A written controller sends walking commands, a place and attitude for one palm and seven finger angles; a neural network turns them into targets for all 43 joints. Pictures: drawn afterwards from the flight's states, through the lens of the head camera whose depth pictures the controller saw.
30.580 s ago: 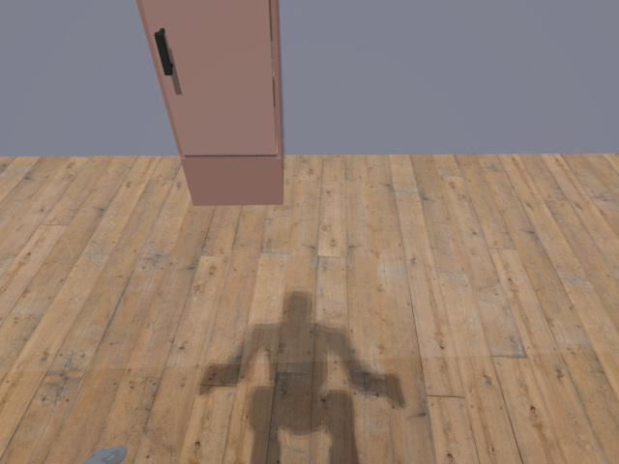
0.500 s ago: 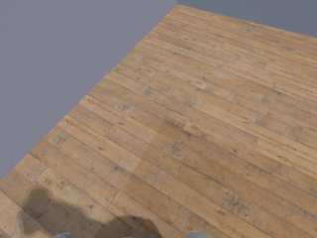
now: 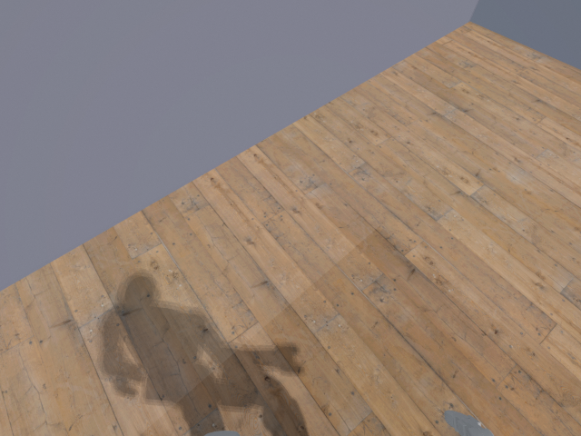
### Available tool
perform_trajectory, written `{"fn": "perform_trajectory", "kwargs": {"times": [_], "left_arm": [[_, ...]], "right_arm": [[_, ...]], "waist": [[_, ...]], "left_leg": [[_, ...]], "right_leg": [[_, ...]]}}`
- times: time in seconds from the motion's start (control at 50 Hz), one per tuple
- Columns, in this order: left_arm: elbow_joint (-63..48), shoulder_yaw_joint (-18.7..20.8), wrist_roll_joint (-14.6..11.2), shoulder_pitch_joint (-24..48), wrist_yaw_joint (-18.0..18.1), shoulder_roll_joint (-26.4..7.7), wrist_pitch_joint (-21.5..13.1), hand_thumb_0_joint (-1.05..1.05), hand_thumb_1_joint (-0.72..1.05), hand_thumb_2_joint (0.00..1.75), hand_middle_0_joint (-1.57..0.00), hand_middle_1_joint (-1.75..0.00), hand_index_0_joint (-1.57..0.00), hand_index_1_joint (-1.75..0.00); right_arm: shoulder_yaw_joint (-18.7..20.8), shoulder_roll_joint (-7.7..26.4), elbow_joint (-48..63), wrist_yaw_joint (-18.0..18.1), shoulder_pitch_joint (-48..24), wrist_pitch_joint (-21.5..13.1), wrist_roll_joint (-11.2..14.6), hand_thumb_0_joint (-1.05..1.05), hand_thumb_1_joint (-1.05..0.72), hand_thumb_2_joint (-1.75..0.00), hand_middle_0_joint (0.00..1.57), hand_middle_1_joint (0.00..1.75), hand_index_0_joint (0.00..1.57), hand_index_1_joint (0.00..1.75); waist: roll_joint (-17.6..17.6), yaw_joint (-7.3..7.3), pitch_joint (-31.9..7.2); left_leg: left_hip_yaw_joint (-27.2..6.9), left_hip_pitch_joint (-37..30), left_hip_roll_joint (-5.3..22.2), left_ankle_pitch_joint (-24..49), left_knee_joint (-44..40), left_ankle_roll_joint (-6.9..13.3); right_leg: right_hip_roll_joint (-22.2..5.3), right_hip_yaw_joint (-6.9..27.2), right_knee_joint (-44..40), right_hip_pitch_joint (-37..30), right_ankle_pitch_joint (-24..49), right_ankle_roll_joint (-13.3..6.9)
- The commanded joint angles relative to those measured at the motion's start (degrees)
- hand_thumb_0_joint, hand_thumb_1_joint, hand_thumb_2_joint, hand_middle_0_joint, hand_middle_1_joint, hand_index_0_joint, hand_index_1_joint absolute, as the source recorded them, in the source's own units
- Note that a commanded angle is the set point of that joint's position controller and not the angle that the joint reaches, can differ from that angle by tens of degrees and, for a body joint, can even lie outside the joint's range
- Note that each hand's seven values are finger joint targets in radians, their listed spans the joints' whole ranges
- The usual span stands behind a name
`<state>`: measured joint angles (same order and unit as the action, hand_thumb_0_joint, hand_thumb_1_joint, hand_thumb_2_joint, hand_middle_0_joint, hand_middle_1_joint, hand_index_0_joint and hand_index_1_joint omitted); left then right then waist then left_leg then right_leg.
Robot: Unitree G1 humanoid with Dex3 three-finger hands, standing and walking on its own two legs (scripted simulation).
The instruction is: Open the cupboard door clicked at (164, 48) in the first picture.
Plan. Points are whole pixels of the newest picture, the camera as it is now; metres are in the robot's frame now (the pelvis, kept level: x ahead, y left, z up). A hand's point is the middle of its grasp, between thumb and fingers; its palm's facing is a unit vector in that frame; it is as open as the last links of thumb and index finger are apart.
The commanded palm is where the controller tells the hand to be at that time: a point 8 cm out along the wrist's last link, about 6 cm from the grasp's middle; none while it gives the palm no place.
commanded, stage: turn to face it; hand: left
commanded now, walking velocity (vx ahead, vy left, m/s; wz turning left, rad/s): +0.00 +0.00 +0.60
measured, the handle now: out of the picture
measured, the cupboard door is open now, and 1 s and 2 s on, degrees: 52 52 52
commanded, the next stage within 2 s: none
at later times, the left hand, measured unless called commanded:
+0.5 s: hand out of the picture +0.04 +0.16 -0.13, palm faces +0.26 -0.92 -0.30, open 7.4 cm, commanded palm none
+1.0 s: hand out of the picture -0.05 +0.18 -0.15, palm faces +0.58 -0.78 -0.25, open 7.4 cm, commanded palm none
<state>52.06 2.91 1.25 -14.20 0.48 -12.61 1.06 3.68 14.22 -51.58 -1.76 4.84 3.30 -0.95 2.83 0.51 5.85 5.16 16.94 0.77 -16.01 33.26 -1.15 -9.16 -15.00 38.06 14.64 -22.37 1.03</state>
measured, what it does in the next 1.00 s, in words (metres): steps on the spot, turning left: right foot, then left foot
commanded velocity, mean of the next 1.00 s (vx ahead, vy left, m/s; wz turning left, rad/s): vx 0.00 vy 0.00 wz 0.60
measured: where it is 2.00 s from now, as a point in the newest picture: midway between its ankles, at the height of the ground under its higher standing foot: outside the picture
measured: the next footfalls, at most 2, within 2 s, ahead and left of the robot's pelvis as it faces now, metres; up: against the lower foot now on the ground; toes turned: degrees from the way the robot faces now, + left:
right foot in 0.38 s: +0.05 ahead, -0.15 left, +0.00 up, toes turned +10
left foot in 0.78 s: +0.00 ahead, +0.07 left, +0.00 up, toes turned +33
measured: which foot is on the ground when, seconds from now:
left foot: down 0.00-0.38, up 0.40-0.76, down 0.78-1.00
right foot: down 0.00-0.00, up 0.02-0.36, down 0.38-0.76, up 0.78-1.00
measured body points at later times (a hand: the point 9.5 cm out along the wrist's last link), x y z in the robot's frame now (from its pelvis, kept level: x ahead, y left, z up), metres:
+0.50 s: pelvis +0.00 -0.06 +0.01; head +0.06 -0.07 +0.46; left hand +0.02 +0.21 -0.11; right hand +0.13 -0.30 -0.15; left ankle -0.04 +0.08 -0.65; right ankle +0.01 -0.16 -0.72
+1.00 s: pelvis +0.00 -0.05 +0.01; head +0.03 +0.00 +0.46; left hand -0.08 +0.22 -0.13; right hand +0.23 -0.20 -0.12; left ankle -0.04 +0.05 -0.72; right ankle +0.08 -0.19 -0.65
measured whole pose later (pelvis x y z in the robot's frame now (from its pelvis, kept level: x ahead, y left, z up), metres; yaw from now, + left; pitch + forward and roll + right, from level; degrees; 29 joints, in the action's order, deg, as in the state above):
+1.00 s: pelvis +0.00 -0.05 +0.01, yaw +34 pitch +1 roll -1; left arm 51.1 4.3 1.2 -9.2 0.1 -15.6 3.6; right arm 2.4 12.6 -51.6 -0.2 8.0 2.1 -1.4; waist 1.9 0.4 5.1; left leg -1.5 17.2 -0.9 -12.9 29.2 1.5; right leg -5.2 -0.3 60.9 28.7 -22.9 4.9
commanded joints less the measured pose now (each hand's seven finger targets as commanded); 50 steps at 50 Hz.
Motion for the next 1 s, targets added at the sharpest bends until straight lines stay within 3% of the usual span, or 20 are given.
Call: {"fn": "perform_trajectory", "kwargs": {"times": [0.0, 0.1, 0.24, 0.3, 0.32, 0.34, 0.36, 0.38, 0.4, 0.44, 0.48, 0.62, 0.7, 0.72, 0.74, 0.76, 0.78, 0.82, 0.88, 0.98], "left_arm": [[-8.59, 1.5, -0.19, 8.06, 0.66, -7.47, 0.19, 0.0, 0.9, 0.9, -0.2, -0.3, -0.2, -0.3], [-4.74, 2.38, -0.04, 4.3, -0.19, -7.47, 0.91, 0.0, 0.9, 0.9, -0.2, -0.3, -0.2, -0.3], [-6.11, 1.98, -0.37, 6.15, -0.06, -6.3, 0.76, 0.0, 0.9, 0.9, -0.2, -0.3, -0.2, -0.3], [-5.16, 2.17, -0.59, 1.12, 0.09, -6.74, -0.08, 0.0, 0.9, 0.9, -0.2, -0.3, -0.2, -0.3], [-4.6, 2.65, -0.59, -1.9, 0.34, -7.97, -0.58, 0.0, 0.9, 0.9, -0.2, -0.3, -0.2, -0.3], [-4.37, 3.6, 0.22, -3.81, 0.92, -12.45, -1.25, 0.0, 0.9, 0.9, -0.2, -0.3, -0.2, -0.3], [-5.07, 4.01, 0.61, -3.17, 1.27, -16.45, -1.21, 0.0, 0.9, 0.9, -0.2, -0.3, -0.2, -0.3], [-5.5, 3.22, 0.15, -1.39, 1.51, -14.75, -1.29, 0.0, 0.9, 0.9, -0.2, -0.3, -0.2, -0.3], [-6.17, 2.81, 0.09, 2.75, 1.99, -10.83, -1.6, 0.0, 0.9, 0.9, -0.2, -0.3, -0.2, -0.3], [-7.0, 1.7, -0.29, 6.06, 1.5, -8.6, -1.34, 0.0, 0.9, 0.9, -0.2, -0.3, -0.2, -0.3], [-6.56, 1.6, -0.22, 3.81, 1.42, -8.26, -1.69, 0.0, 0.9, 0.9, -0.2, -0.3, -0.2, -0.3], [-3.59, 2.92, 0.34, -2.86, 1.39, -11.15, -1.62, 0.0, 0.9, 0.9, -0.2, -0.3, -0.2, -0.3], [-3.46, 3.37, -0.04, -0.88, 0.94, -11.84, -1.44, 0.0, 0.9, 0.9, -0.2, -0.3, -0.2, -0.3], [-4.11, 3.36, -0.48, 0.32, 0.71, -11.28, -1.28, 0.0, 0.9, 0.9, -0.2, -0.3, -0.2, -0.3], [-6.18, 2.66, -0.91, 1.34, 0.25, -7.62, -0.9, 0.0, 0.9, 0.9, -0.2, -0.3, -0.2, -0.3], [-8.57, 1.55, -0.65, 6.09, 0.54, -5.88, -0.28, 0.0, 0.9, 0.9, -0.2, -0.3, -0.2, -0.3], [-9.17, 1.77, -0.32, 6.99, 0.76, -7.59, 0.27, 0.0, 0.9, 0.9, -0.2, -0.3, -0.2, -0.3], [-6.98, 2.24, -0.12, 7.51, 0.72, -7.07, 0.59, 0.0, 0.9, 0.9, -0.2, -0.3, -0.2, -0.3], [-4.89, 2.42, 0.0, 4.43, -0.11, -7.1, 1.09, 0.0, 0.9, 0.9, -0.2, -0.3, -0.2, -0.3], [-5.83, 2.15, -0.14, 5.87, -0.14, -6.55, 0.87, 0.0, 0.9, 0.9, -0.2, -0.3, -0.2, -0.3]], "right_arm": [[3.93, 15.65, 0.19, 1.49, 14.22, -1.4, -0.23, 0.0, -0.9, -0.9, 0.2, 0.3, 0.2, 0.3], [2.24, 11.23, 3.54, 2.62, 2.51, -2.25, -0.32, 0.0, -0.9, -0.9, 0.2, 0.3, 0.2, 0.3], [2.97, 11.82, 3.48, 2.02, 3.57, -1.65, -0.73, 0.0, -0.9, -0.9, 0.2, 0.3, 0.2, 0.3], [3.4, 11.82, 4.32, 1.96, 1.51, -1.33, -0.36, 0.0, -0.9, -0.9, 0.2, 0.3, 0.2, 0.3], [3.3, 10.43, 4.84, 1.92, 0.63, -1.28, 0.0, 0.0, -0.9, -0.9, 0.2, 0.3, 0.2, 0.3], [2.87, 6.5, 5.45, 1.63, 1.54, -1.33, 0.65, 0.0, -0.9, -0.9, 0.2, 0.3, 0.2, 0.3], [2.46, 4.63, 6.89, 1.46, 0.2, -1.56, 0.5, 0.0, -0.9, -0.9, 0.2, 0.3, 0.2, 0.3], [2.76, 7.23, 6.32, 1.23, 0.36, -1.35, -0.06, 0.0, -0.9, -0.9, 0.2, 0.3, 0.2, 0.3], [3.2, 6.98, 4.77, 1.19, 2.92, -0.73, -0.1, 0.0, -0.9, -0.9, 0.2, 0.3, 0.2, 0.3], [2.62, 5.6, 2.71, 0.56, 3.08, -0.02, -0.19, 0.0, -0.9, -0.9, 0.2, 0.3, 0.2, 0.3], [1.94, 3.95, 2.71, 0.2, 2.17, 0.05, 0.04, 0.0, -0.9, -0.9, 0.2, 0.3, 0.2, 0.3], [0.73, 2.47, 3.63, -0.02, -2.74, -0.55, 0.41, 0.0, -0.9, -0.9, 0.2, 0.3, 0.2, 0.3], [1.08, 4.07, 2.97, 0.21, 1.88, -1.21, 0.27, 0.0, -0.9, -0.9, 0.2, 0.3, 0.2, 0.3], [1.78, 6.47, 1.85, 0.32, 6.35, -1.59, 0.01, 0.0, -0.9, -0.9, 0.2, 0.3, 0.2, 0.3], [3.48, 12.94, 1.15, 0.74, 10.85, -2.14, -0.51, 0.0, -0.9, -0.9, 0.2, 0.3, 0.2, 0.3], [4.23, 16.39, 0.25, 1.38, 14.59, -1.65, -0.18, 0.0, -0.9, -0.9, 0.2, 0.3, 0.2, 0.3], [3.75, 15.88, 0.02, 1.64, 13.9, -1.49, -0.29, 0.0, -0.9, -0.9, 0.2, 0.3, 0.2, 0.3], [2.99, 12.51, 2.24, 2.57, 7.47, -1.94, -0.52, 0.0, -0.9, -0.9, 0.2, 0.3, 0.2, 0.3], [2.06, 10.92, 3.29, 2.62, 3.18, -2.29, -0.36, 0.0, -0.9, -0.9, 0.2, 0.3, 0.2, 0.3], [2.4, 11.08, 3.01, 2.24, 4.87, -2.29, -0.42, 0.0, -0.9, -0.9, 0.2, 0.3, 0.2, 0.3]], "waist": [[-14.3, -7.04, -11.82], [-12.97, -0.94, -8.07], [-12.2, -1.57, -6.85], [-11.78, 0.69, -8.62], [-8.78, 2.41, -10.05], [4.23, 3.28, -11.04], [17.46, 3.97, -9.29], [11.66, 2.5, -7.98], [10.68, -0.18, -7.8], [9.21, -1.97, -5.12], [9.03, -1.14, -5.62], [8.71, 2.5, -7.43], [6.5, -0.6, -9.42], [1.26, -3.47, -11.68], [-15.53, -5.85, -14.53], [-19.59, -7.49, -13.86], [-12.72, -6.51, -12.89], [-15.01, -4.16, -9.55], [-11.2, -1.11, -7.0], [-11.26, -1.63, -7.66]], "left_leg": [[-27.5, -18.51, 24.34, 40.61, -10.21, 15.27], [-18.16, -6.67, 12.49, 17.72, -14.0, 9.5], [-22.67, -1.18, 10.69, 7.02, -14.45, 9.72], [-23.35, 3.12, 8.45, 9.65, -9.52, 8.05], [-21.96, 7.4, 5.75, 6.33, -5.58, 5.83], [-15.4, 16.88, -0.5, -4.21, 5.07, 1.78], [-7.09, 21.31, -5.77, -19.17, 21.12, -1.4], [-9.99, 19.24, -2.01, -18.63, 31.3, -0.7], [-10.88, 18.78, -0.21, -14.51, 35.4, -0.82], [-7.47, 18.33, 0.85, -8.78, 38.38, -2.47], [-4.84, 17.68, 0.69, -8.01, 32.83, -3.24], [0.61, 10.82, 0.12, -9.65, 11.8, -2.55], [1.47, -1.82, -1.07, -0.48, -2.74, -0.74], [-1.13, -11.31, 0.95, 9.55, -8.14, 0.73], [-21.42, -21.89, 15.89, 28.36, -9.85, 7.95], [-30.95, -20.92, 23.81, 44.89, -10.79, 15.14], [-27.1, -18.18, 24.28, 36.7, -10.49, 16.61], [-24.61, -10.65, 17.71, 24.28, -12.77, 13.27], [-19.29, -5.55, 12.26, 16.85, -14.72, 9.72], [-21.13, -5.36, 11.06, 11.99, -15.0, 10.11]], "right_leg": [[1.45, 12.8, 26.67, 20.87, -15.01, 3.4], [2.98, 15.28, 27.29, 16.8, -0.73, 3.89], [6.78, 13.47, 9.61, 8.36, -2.35, 3.46], [9.03, 12.19, -4.31, -2.62, 3.52, 2.9], [7.28, 13.36, -13.28, -9.87, 7.53, 2.51], [-4.71, 25.37, -22.19, -17.87, 3.56, -0.93], [-18.81, 38.77, -25.15, -14.02, 10.24, -7.35], [-19.2, 34.87, -23.2, -7.74, 15.49, -9.93], [-16.59, 29.76, -22.71, -6.09, 15.69, -9.52], [-9.67, 19.57, -19.1, -5.42, 25.45, -7.59], [-8.21, 14.09, -17.2, -9.18, 34.86, -6.69], [-11.28, 10.78, -12.2, -16.08, 45.29, -7.18], [-10.94, 7.2, -4.23, -10.26, 41.09, -4.07], [-9.62, 4.89, 3.56, -3.71, 34.67, -1.51], [-1.33, 2.87, 16.88, 12.48, 2.68, 2.93], [2.74, 8.99, 26.06, 20.08, -17.2, 3.75], [1.36, 13.72, 29.12, 20.37, -15.33, 2.87], [1.49, 15.02, 29.54, 19.98, -8.27, 3.39], [2.98, 15.12, 27.76, 16.74, -0.71, 3.72], [4.77, 14.62, 18.08, 14.24, -0.55, 4.07]]}}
